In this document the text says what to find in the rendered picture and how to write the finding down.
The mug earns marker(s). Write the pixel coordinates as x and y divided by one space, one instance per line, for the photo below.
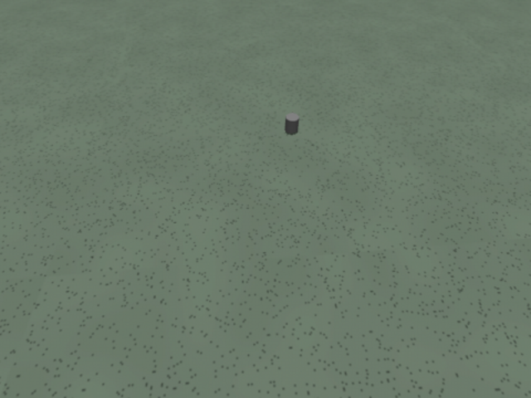
291 123

